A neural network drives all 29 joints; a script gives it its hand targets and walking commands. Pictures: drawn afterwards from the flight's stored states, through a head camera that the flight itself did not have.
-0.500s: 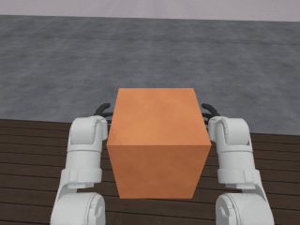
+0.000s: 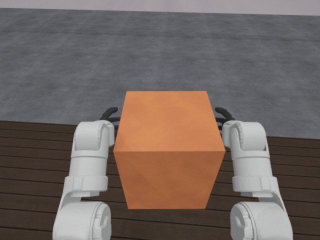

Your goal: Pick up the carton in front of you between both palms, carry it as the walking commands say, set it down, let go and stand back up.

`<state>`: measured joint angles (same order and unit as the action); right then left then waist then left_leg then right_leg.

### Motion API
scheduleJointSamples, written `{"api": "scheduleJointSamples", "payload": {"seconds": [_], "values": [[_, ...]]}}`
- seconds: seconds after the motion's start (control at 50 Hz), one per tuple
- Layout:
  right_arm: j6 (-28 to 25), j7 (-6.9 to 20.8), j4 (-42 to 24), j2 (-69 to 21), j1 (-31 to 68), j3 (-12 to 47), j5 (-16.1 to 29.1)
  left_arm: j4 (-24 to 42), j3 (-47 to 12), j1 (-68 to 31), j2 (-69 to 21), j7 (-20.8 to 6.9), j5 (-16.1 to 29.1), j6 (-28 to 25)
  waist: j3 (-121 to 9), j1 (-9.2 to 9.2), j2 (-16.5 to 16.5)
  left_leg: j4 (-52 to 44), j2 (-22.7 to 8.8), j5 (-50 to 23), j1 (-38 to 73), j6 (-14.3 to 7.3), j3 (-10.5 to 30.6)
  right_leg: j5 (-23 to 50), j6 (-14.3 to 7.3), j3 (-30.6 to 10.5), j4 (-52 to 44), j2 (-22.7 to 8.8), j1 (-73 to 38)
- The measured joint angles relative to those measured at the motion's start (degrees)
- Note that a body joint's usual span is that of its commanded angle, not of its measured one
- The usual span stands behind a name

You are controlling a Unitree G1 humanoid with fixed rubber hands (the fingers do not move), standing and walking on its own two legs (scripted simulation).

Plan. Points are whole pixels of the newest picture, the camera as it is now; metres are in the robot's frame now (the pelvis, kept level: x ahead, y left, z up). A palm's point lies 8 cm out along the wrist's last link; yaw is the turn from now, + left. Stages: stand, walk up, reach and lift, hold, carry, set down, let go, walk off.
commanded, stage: carry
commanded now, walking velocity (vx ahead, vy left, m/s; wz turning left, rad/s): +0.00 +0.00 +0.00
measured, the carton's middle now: (166, 151) +0.34 +0.00 +0.06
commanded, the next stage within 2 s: none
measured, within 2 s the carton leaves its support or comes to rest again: neither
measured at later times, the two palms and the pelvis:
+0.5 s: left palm (103, 132) +0.34 +0.15 +0.13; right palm (226, 132) +0.34 -0.14 +0.13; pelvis +0.00 +0.00 +0.00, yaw +0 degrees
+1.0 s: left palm (123, 104) +0.48 +0.13 +0.10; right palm (220, 101) +0.49 -0.17 +0.10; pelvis +0.14 -0.02 -0.01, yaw -1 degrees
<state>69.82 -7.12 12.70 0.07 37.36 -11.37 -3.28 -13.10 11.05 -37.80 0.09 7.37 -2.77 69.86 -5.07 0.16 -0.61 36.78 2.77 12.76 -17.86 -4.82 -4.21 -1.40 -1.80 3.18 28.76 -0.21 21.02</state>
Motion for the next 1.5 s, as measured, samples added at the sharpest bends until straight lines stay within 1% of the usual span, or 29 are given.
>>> {"api": "scheduleJointSamples", "payload": {"seconds": [0.22,0.48,0.52,0.58,0.62,0.66,0.7,0.72,0.76,0.78,0.8,0.82,0.84,0.86,0.88,0.92,0.98,1.02,1.1,1.16,1.18,1.2,1.22,1.24,1.28,1.3,1.34,1.42,1.5], "values": [[0.1,0.0,-1.1,-0.2,-0.2,-0.2,-0.1,1.3,0.3,0.3,-0.4,0.0,-0.3,0.2,0.5,-0.11,0.0,0.1,0.1,-0.1,-0.2,-0.2,-0.1,0.3,0.2,-0.1,-0.2,-0.1,0.0],[0.1,0.0,-0.3,-0.3,-0.5,-0.3,-0.2,0.3,0.2,0.5,-0.3,0.0,-0.2,0.1,-0.7,-0.02,-0.1,-0.2,0.3,-0.1,0.1,-0.5,-0.3,0.1,0.3,-0.2,-0.2,-0.3,-0.1],[0.2,0.0,-0.1,-0.5,-0.8,-0.2,-0.4,0.1,0.1,0.9,-0.3,0.0,-0.1,0.2,-1.5,-0.04,0.2,-0.1,0.2,0.4,0.2,-0.6,-0.2,-2.5,-0.2,-0.2,1.3,-0.2,0.4],[0.3,0.0,0.4,-0.8,-1.0,0.2,-0.7,0.0,0.3,1.6,-0.1,0.0,0.2,0.2,-2.6,-0.34,1.1,0.0,-0.3,1.3,0.5,-0.9,0.0,-11.8,-1.4,0.3,5.1,0.2,1.4],[0.1,0.0,0.8,-0.8,-0.8,0.8,-0.7,-0.1,0.6,1.5,0.2,0.0,0.4,0.2,-3.0,-0.66,1.7,0.1,-0.8,1.9,0.6,-0.8,0.1,-16.0,-2.1,0.7,7.0,0.3,2.0],[0.0,0.0,1.0,-0.6,-0.5,1.4,-0.7,-0.2,0.9,1.2,0.4,0.0,0.6,0.1,-3.1,-1.07,2.2,0.2,-1.3,2.6,0.7,-0.4,0.3,-17.9,-2.4,0.9,8.3,0.6,2.5],[0.0,0.0,1.0,-0.3,-0.3,1.9,-0.5,-0.3,1.2,0.8,0.4,0.0,0.6,0.1,-3.2,-1.46,2.7,0.7,-1.8,3.6,0.9,0.1,0.6,-17.7,-2.4,1.4,7.3,0.9,2.1],[0.0,0.0,0.9,-0.1,-0.2,2.1,-0.4,-0.3,1.3,0.6,0.3,0.0,0.6,0.1,-3.2,-1.58,3.0,1.3,-2.1,4.4,0.9,0.5,0.7,-16.1,-2.4,1.8,5.7,1.1,1.4],[0.1,0.0,0.5,0.7,-0.1,1.9,0.2,-0.5,1.5,0.0,-0.4,0.0,-0.1,-0.2,-3.3,-1.59,3.9,3.9,-3.2,6.8,0.6,1.2,1.4,-9.3,-2.2,2.8,3.7,1.9,0.1],[0.1,0.0,0.3,1.1,-0.1,1.6,0.7,-0.8,1.4,-0.5,-0.8,0.0,-0.6,-0.3,-3.5,-1.30,3.3,6.9,-3.2,7.6,-0.5,1.5,1.3,-5.3,-2.4,3.0,3.9,1.7,0.2],[-0.2,0.0,0.4,1.5,-0.1,1.2,1.1,-1.0,1.3,-0.7,-1.4,0.0,-1.2,-0.6,-3.6,-0.94,2.8,11.3,-3.1,11.0,-2.3,1.6,1.6,-5.6,-2.4,3.1,5.7,1.5,0.7],[-0.4,0.0,0.6,1.7,-0.3,0.7,1.5,-1.0,1.1,-0.4,-1.9,0.0,-1.7,-1.0,-3.5,-0.58,2.2,15.8,-2.6,15.2,-4.3,1.6,1.9,-7.8,-2.3,2.9,7.0,1.3,0.8],[-0.6,0.0,0.8,1.8,-0.3,0.3,1.6,-0.6,0.8,0.2,-2.2,0.0,-2.0,-1.2,-3.1,-0.19,1.6,19.8,-2.4,17.7,-6.5,1.5,2.0,-9.7,-2.3,2.7,7.8,1.1,0.6],[-0.6,0.0,0.8,1.8,-0.3,0.1,1.7,0.0,0.4,1.0,-2.4,0.0,-2.0,-1.2,-2.6,0.20,1.2,22.8,-2.3,18.2,-8.7,1.5,1.9,-11.0,-2.3,2.4,8.1,0.9,0.2],[-0.6,0.0,0.6,1.6,-0.3,0.0,1.6,0.9,-0.1,1.8,-2.3,0.0,-1.9,-1.1,-2.0,0.58,0.9,24.3,-2.6,17.3,-10.8,1.7,1.9,-11.8,-2.2,2.1,7.9,0.8,-0.5],[-0.3,0.0,-0.8,1.4,-0.3,0.1,1.5,3.5,-0.7,3.0,-2.0,0.3,-1.1,-0.7,-0.3,1.24,0.6,24.3,-3.5,13.3,-14.5,2.4,2.1,-12.3,-1.9,1.8,6.8,0.7,-2.3],[0.0,0.0,-4.3,0.7,-0.2,-0.2,1.2,7.2,-0.7,3.3,-1.7,0.8,0.0,-0.4,1.7,2.01,0.7,19.5,-4.9,6.2,-18.4,3.6,2.9,-13.4,-1.8,1.6,5.0,0.8,-5.2],[0.0,0.0,-6.3,0.3,-0.3,-0.6,0.8,8.5,-0.3,2.9,-1.8,0.9,0.1,-0.6,2.4,2.60,0.9,14.4,-5.3,0.8,-19.6,3.7,3.2,-14.5,-1.5,1.5,4.1,0.8,-7.2],[0.0,0.0,-8.6,-0.5,-1.0,-1.9,0.1,8.3,0.0,1.9,-2.2,0.9,0.2,-1.3,2.2,4.01,1.3,1.1,-4.9,-9.8,-18.1,2.9,2.6,-18.4,-0.2,1.2,3.6,0.8,-11.4],[-0.2,0.1,-8.3,-1.2,-1.2,-2.7,-0.6,6.7,-0.2,1.4,-1.8,0.8,0.5,-1.8,1.3,4.65,1.3,-8.7,-3.6,-16.8,-13.2,1.3,0.6,-23.7,1.1,0.8,6.8,0.8,-14.5],[-0.4,0.1,-7.6,-1.5,-0.9,-2.8,-1.0,6.0,-0.2,1.1,-1.4,0.7,0.7,-2.0,1.1,4.49,1.6,-11.1,-3.3,-18.7,-10.7,1.0,-0.3,-25.9,1.3,0.6,10.4,0.8,-14.7],[-0.9,0.1,-6.6,-1.8,-0.4,-2.9,-1.5,5.1,-0.3,0.7,-0.7,0.5,0.9,-2.3,0.6,4.25,1.5,-10.5,-3.2,-20.3,-9.5,0.5,-0.6,-27.9,1.4,0.4,16.2,0.7,-13.5],[-1.8,0.2,-5.5,-2.3,-0.1,-2.8,-2.1,3.9,-0.2,0.2,0.1,0.3,1.3,-2.8,0.7,3.73,0.5,-6.9,-2.6,-14.9,-10.0,0.9,-0.7,-29.3,1.5,-0.9,23.8,0.5,-10.8],[-2.7,0.2,-4.3,-2.7,0.0,-2.7,-2.6,2.6,0.0,-0.1,0.7,0.2,1.7,-3.4,1.3,2.96,-0.5,-3.0,-1.9,-10.6,-11.1,0.7,-1.0,-30.3,1.4,-2.4,31.5,0.8,-7.5],[-3.3,0.3,-2.9,-3.1,-1.3,-2.3,-3.0,1.1,-0.2,0.7,1.0,0.2,2.0,-3.6,2.4,1.63,-0.5,0.6,-1.5,-7.3,-11.3,-1.3,-1.0,-29.6,0.7,-3.3,42.0,1.6,-0.7],[-3.3,0.3,-3.1,-3.1,-2.4,-2.1,-2.8,1.0,-0.6,1.3,0.8,0.2,1.8,-3.5,3.0,1.08,-0.3,0.7,-1.5,-7.0,-10.6,-2.0,-1.0,-28.1,0.4,-3.0,43.9,1.5,2.3],[-3.3,0.3,-4.8,-2.9,-4.6,-1.8,-2.0,1.9,-1.4,2.4,0.1,0.2,1.2,-3.2,4.5,0.32,-0.1,-0.2,-1.4,-6.2,-8.7,-2.3,-1.0,-24.9,0.2,-2.5,42.9,0.5,7.8],[-4.4,0.3,-8.8,-2.7,-6.9,-1.6,-0.6,6.4,-1.8,4.1,-1.4,0.3,-0.1,-3.7,6.5,-1.12,-0.1,-2.7,-0.7,-4.1,-4.9,-2.7,-1.2,-18.9,0.4,-2.5,35.2,-1.8,16.4],[-6.3,0.3,-11.0,-3.0,-7.8,-1.3,0.1,10.7,-0.9,6.1,-2.9,0.3,-1.0,-4.9,6.5,-2.78,0.0,-4.6,0.0,-1.3,-0.7,-2.6,-1.0,-11.3,0.6,-2.7,27.6,-2.6,20.9]]}}
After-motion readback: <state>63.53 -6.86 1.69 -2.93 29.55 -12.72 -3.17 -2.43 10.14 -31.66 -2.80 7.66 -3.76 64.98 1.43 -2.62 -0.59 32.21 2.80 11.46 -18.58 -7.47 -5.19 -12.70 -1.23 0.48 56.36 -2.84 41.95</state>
